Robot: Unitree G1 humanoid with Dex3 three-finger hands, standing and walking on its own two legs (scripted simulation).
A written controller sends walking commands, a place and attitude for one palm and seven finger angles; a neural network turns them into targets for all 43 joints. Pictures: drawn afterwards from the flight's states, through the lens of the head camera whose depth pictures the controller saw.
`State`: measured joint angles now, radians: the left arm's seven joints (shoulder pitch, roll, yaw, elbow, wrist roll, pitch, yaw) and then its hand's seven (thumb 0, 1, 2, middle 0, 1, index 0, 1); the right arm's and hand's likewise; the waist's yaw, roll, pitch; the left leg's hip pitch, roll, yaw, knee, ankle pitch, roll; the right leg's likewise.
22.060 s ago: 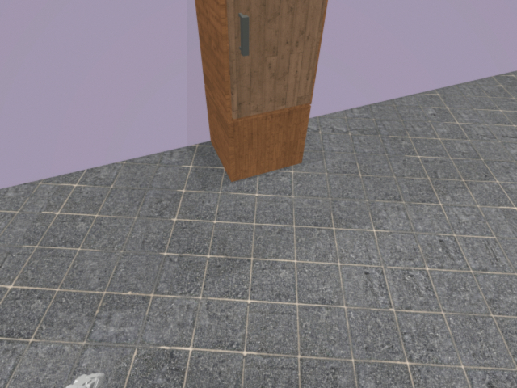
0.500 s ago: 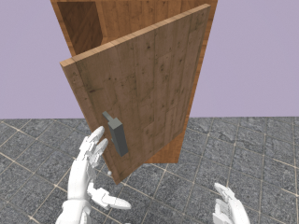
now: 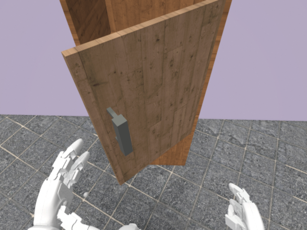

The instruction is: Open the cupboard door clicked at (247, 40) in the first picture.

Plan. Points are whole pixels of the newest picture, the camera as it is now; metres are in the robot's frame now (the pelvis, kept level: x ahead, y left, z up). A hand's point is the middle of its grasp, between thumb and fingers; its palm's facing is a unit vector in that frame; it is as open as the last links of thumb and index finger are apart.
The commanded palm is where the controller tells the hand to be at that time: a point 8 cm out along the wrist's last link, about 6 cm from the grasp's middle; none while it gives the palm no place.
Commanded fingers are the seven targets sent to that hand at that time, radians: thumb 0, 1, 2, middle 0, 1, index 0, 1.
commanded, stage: draw the hand back to the body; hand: left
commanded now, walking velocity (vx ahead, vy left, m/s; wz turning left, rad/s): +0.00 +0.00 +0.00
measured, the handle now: (119, 131) +0.33 +0.11 +0.09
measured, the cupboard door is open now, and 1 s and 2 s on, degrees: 41 41 41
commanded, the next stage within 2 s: step back with the hand held close in 1.54 s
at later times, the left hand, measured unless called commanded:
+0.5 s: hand (49, 185) +0.18 +0.20 +0.14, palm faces +0.06 -0.99 -0.12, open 16.1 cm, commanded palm +0.15 +0.26 +0.16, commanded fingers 0.00 -0.22 0.42 -0.16 -0.30 -0.16 -0.30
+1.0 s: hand (1, 153) +0.21 +0.27 +0.20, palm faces +0.36 -0.85 -0.38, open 11.0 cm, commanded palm +0.16 +0.31 +0.22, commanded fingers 0.00 0.65 0.80 -0.19 -0.30 -0.19 -0.30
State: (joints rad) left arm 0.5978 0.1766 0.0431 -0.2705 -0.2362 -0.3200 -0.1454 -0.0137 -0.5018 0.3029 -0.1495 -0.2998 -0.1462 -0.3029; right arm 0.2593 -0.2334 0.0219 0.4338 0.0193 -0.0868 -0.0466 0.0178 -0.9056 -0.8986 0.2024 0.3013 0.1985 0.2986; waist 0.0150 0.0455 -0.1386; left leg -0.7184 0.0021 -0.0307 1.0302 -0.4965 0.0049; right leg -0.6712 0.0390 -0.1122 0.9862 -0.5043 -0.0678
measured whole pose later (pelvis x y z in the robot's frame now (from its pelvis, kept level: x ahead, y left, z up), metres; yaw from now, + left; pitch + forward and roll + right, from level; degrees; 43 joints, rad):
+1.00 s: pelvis +0.02 +0.03 +0.06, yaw -2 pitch -2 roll -1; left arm 0.54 0.34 0.25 -0.45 -0.06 -0.04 0.13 0.00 0.32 0.65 -0.19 -0.30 -0.18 -0.30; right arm 0.23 -0.23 0.06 0.58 0.01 -0.12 -0.08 0.02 -0.90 -0.90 0.20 0.30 0.20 0.30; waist 0.06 0.06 -0.03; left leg -0.19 -0.03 0.03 0.53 -0.31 0.05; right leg -0.15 0.02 -0.04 0.49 -0.30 -0.01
